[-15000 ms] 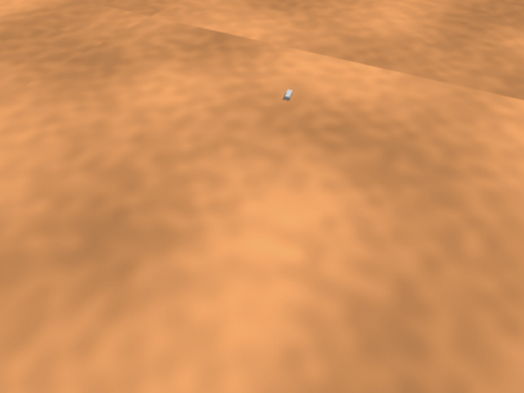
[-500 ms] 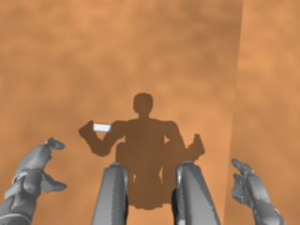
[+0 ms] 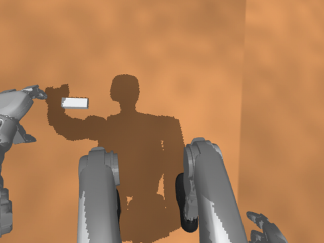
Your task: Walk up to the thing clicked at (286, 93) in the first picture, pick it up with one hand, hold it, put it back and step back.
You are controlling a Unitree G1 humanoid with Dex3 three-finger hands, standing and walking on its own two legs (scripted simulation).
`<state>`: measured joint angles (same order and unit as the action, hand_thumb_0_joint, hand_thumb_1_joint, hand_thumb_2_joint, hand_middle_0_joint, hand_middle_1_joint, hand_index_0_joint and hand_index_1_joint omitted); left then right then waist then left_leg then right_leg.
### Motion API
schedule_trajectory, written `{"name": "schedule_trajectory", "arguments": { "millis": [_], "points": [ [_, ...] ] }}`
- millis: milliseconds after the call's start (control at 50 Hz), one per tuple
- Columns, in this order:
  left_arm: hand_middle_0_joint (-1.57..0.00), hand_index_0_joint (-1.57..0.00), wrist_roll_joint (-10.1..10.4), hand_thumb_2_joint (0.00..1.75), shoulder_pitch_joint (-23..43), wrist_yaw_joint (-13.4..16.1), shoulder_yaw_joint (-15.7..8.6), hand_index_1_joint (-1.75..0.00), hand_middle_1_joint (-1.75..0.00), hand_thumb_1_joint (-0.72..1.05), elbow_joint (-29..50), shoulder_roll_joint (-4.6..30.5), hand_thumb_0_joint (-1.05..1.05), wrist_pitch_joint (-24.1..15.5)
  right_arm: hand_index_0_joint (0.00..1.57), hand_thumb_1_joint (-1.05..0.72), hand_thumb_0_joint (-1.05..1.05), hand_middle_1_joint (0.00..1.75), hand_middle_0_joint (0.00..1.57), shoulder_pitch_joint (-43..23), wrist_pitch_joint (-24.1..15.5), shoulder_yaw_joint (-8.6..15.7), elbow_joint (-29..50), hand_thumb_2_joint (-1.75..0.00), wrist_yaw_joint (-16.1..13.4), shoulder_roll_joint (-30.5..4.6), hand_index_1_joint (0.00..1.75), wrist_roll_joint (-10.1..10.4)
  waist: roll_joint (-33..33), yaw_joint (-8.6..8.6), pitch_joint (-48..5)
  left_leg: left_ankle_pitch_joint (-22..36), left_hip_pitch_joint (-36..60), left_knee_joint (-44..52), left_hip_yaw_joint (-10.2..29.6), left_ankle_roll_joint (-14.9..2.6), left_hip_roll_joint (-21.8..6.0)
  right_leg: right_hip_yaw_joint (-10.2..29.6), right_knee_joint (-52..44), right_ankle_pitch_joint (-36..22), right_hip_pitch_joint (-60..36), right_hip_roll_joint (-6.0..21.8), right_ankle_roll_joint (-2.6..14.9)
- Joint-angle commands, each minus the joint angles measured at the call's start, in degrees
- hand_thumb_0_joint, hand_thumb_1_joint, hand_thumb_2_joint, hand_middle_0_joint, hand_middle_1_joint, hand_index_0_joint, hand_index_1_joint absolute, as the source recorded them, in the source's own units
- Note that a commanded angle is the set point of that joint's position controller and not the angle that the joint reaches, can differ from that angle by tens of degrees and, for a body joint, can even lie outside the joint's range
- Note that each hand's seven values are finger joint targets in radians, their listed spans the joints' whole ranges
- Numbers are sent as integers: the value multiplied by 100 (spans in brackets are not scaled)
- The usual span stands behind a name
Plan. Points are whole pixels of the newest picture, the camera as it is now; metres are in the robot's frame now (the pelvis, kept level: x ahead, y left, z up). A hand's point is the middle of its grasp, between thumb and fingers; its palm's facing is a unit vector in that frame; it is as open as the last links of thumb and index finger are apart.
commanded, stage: rise first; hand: left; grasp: from above
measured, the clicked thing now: (75, 103) +0.53 +0.27 -0.37
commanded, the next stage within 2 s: none
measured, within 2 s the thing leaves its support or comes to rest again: neither
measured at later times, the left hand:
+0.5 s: hand (35, 107) +0.46 +0.33 -0.20, palm faces -0.48 -0.04 -0.87, open 12.5 cm
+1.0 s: hand (43, 102) +0.49 +0.32 -0.23, palm faces -0.45 -0.02 -0.89, open 13.1 cm
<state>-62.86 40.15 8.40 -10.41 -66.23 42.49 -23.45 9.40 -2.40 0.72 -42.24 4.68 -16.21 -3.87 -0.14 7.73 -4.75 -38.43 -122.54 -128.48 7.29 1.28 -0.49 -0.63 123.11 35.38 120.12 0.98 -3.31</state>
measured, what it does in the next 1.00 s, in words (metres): lowers itself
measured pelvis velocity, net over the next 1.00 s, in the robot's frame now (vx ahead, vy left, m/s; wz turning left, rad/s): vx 0.01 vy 0.01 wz -0.06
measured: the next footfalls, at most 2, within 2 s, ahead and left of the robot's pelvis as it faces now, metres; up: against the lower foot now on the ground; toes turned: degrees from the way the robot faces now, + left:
none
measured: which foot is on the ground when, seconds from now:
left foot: down 0.00-1.00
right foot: down 0.00-1.00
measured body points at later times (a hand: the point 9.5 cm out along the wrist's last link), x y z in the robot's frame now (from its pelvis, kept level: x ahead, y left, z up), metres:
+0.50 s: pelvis +0.01 +0.01 -0.04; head +0.24 +0.10 +0.33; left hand +0.48 +0.33 -0.15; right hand +0.07 -0.27 -0.14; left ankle +0.09 +0.13 -0.35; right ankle +0.12 -0.14 -0.35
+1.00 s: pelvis +0.01 +0.01 -0.06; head +0.26 +0.09 +0.30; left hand +0.50 +0.32 -0.18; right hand +0.05 -0.27 -0.15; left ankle +0.09 +0.13 -0.35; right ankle +0.12 -0.14 -0.35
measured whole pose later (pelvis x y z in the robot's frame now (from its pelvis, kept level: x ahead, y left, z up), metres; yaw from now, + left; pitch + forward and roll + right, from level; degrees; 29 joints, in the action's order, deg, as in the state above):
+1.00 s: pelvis +0.01 +0.01 -0.06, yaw -4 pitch +33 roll -11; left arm -80.3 56.1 22.4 -8.9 -84.7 53.4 -22.8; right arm 7.8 0.8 -5.3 -41.9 8.0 -15.1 -10.9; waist -2.4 15.7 -0.2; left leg -40.8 -133.9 -141.3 9.7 0.1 0.5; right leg -1.4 133.3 37.3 129.4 0.0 -4.4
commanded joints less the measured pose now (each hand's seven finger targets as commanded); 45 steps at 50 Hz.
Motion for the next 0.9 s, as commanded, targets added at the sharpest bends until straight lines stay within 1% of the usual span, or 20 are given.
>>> {"name": "schedule_trajectory", "arguments": {
  "millis": [0, 40, 120, 140, 160, 260, 320, 360, 380, 400, 440, 480, 500, 560, 580, 640, 700, 780, 820, 880],
  "points": [
    [-36, -34, -344, 78, 1977, 699, -383, -65, -64, -21, 478, 2028, 0, -66, 20, -87, 0, 30, 20, 731, -3, 365, 229, -89, -7, -1300, 30, -93, 1359, -25, -3578, 153, 2688, 1591, -454, -235, 138, -625, -1096, -74, -1191, -111, 484],
    [-38, -35, -468, 77, 2156, 821, -212, -62, -60, -20, 241, 1940, 0, -1, 20, -88, 0, 30, 20, 732, 51, 349, 184, -90, 21, -1322, 30, -138, 1415, 102, -3506, 132, 2653, 1502, -427, -236, 146, -658, -1004, -90, -1064, -96, 485],
    [-36, -34, -785, 78, 2513, 943, -63, -63, -61, -22, -15, 2045, 0, 128, 20, -89, 0, 30, 20, 807, 137, 330, 97, -90, 48, -1359, 30, -220, 1645, 177, -3583, 423, 2720, 1333, -423, -215, 168, -683, -810, -312, -880, -83, 498],
    [-37, -35, -805, 77, 2516, 940, -16, -62, -60, -21, -138, 1989, 0, 162, 20, -89, 0, 30, 20, 843, 146, 341, 68, -90, 62, -1396, 30, -238, 1585, 254, -3522, 449, 2729, 1327, -354, -198, 153, -705, -753, -331, -817, -60, 488],
    [-36, -35, -871, 76, 2618, 940, 62, -63, -61, -21, -115, 1959, 0, 182, 20, -90, 0, 30, 20, 838, 162, 321, 67, -90, 68, -1363, 30, -256, 1642, 264, -3545, 504, 2738, 1274, -384, -210, 160, -706, -742, -373, -826, -76, 500],
    [-34, -33, -1003, 76, 2717, 909, 113, -65, -64, -21, -288, 2041, 0, 172, 20, -90, 0, 30, 20, 884, 252, 299, 56, -90, 109, -1447, 30, -338, 1794, 368, -3623, 857, 2851, 1137, -271, -159, 138, -757, -533, -592, -663, -67, 490],
    [-35, -34, -1115, 75, 2844, 930, -3, -64, -63, -21, -148, 2245, 0, 77, 20, -90, 0, 30, 20, 946, 327, 232, 49, -90, 143, -1420, 30, -432, 1685, 416, -3701, 1053, 2725, 945, -328, -201, 174, -752, -512, -765, -880, -86, 475],
    [-34, -33, -1199, 76, 2838, 966, -42, -64, -64, -22, -292, 2305, 0, 8, 20, -90, 0, 30, 20, 925, 366, 199, 64, -90, 167, -1422, 30, -462, 1684, 434, -3673, 1108, 2634, 856, -335, -209, 174, -744, -426, -809, -862, -94, 463],
    [-34, -34, -1248, 75, 2778, 987, -4, -65, -64, -22, -357, 2230, 0, -42, 20, -90, 0, 30, 20, 931, 380, 155, 82, -90, 178, -1420, 30, -507, 1714, 473, -3612, 1159, 2643, 834, -325, -203, 177, -753, -408, -823, -829, -96, 464],
    [-34, -33, -1278, 77, 2879, 1012, -40, -65, -64, -23, -341, 2327, 0, -90, 20, -90, 0, 30, 20, 923, 398, 139, 68, -90, 178, -1433, 30, -522, 1704, 504, -3581, 1189, 2620, 782, -314, -214, 171, -758, -384, -861, -826, -105, 463],
    [-35, -33, -1379, 77, 2808, 1046, 71, -65, -63, -23, -568, 2226, 0, -139, 20, -90, 0, 30, 20, 864, 428, 100, 60, -90, 187, -1432, 30, -523, 1776, 509, -3389, 1072, 2584, 796, -284, -198, 166, -764, -346, -730, -617, -111, 479],
    [-35, -34, -1494, 77, 2887, 1107, 22, -64, -63, -23, -559, 2376, 0, -197, 20, -90, 0, 30, 20, 851, 456, 68, 76, -90, 194, -1456, 30, -569, 1911, 524, -3394, 1077, 2635, 743, -282, -191, 152, -792, -297, -721, -516, -127, 481],
    [-34, -32, -1520, 78, 2931, 1149, -52, -65, -64, -24, -617, 2490, 0, -206, 20, -90, 0, 30, 20, 822, 464, 62, 78, -90, 193, -1481, 30, -566, 1927, 508, -3327, 961, 2585, 768, -266, -180, 146, -791, -264, -625, -427, -123, 483],
    [-33, -31, -1607, 79, 3075, 1269, -22, -67, -66, -26, -606, 2482, 0, -260, 20, -90, 0, 30, 20, 835, 478, 34, 95, -90, 217, -1477, 30, -623, 2037, 594, -3376, 928, 2584, 669, -305, -197, 141, -800, -221, -667, -465, -145, 467],
    [-32, -31, -1586, 79, 3176, 1327, -22, -68, -67, -25, -539, 2436, 0, -288, 20, -90, 0, 30, 20, 863, 478, 40, 89, -90, 215, -1484, 30, -638, 1988, 645, -3454, 1011, 2560, 611, -311, -210, 141, -815, -203, -765, -522, -167, 451],
    [-30, -29, -1566, 80, 3340, 1446, -46, -70, -70, -27, -691, 2563, 0, -282, 20, -90, 0, 30, 20, 845, 442, 9, 82, -90, 214, -1507, 30, -655, 1930, 690, -3328, 770, 2382, 601, -286, -230, 141, -826, -196, -600, -399, -182, 457],
    [-28, -28, -1632, 81, 3305, 1552, -5, -73, -73, -29, -940, 2584, 0, -230, 20, -91, 0, 30, 20, 857, 403, -53, 66, -90, 207, -1492, 30, -680, 1864, 704, -3267, 628, 2171, 504, -354, -267, 170, -841, -214, -536, -475, -207, 449],
    [-26, -25, -1644, 84, 3225, 1669, -59, -76, -75, -32, -1079, 2591, 0, -92, 20, -91, 0, 30, 20, 894, 339, -68, 55, -90, 229, -1541, 30, -705, 2029, 706, -3280, 856, 2380, 529, -293, -217, 143, -898, -83, -680, -324, -188, 432],
    [-24, -24, -1675, 85, 3236, 1666, -33, -78, -78, -34, -1045, 2658, 0, -25, 20, -91, 0, 30, 20, 938, 324, -95, 52, -90, 236, -1531, 30, -721, 2004, 745, -3403, 1054, 2375, 394, -337, -247, 153, -892, -69, -882, -501, -216, 434],
    [-25, -25, -1616, 83, 3241, 1638, -72, -78, -78, -32, -1039, 2769, 0, 59, 20, -91, 0, 30, 20, 919, 308, -91, 80, -90, 253, -1539, 30, -704, 1953, 729, -3417, 989, 2145, 350, -371, -274, 175, -875, -82, -880, -614, -224, 439]
  ]
}}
